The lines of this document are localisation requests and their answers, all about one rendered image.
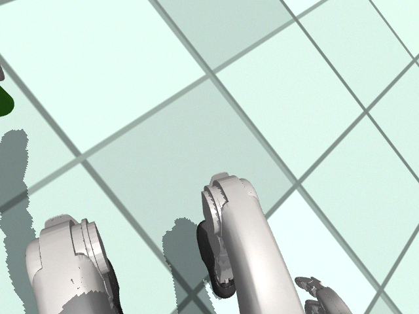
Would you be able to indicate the left robot foot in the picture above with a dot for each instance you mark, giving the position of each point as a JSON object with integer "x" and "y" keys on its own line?
{"x": 115, "y": 289}

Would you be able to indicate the right robot hand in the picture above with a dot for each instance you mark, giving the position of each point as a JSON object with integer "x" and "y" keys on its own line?
{"x": 328, "y": 301}

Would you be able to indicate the can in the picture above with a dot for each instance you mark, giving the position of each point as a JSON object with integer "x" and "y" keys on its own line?
{"x": 6, "y": 102}

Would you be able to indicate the right robot foot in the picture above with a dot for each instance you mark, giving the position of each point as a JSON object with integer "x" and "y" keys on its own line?
{"x": 222, "y": 290}

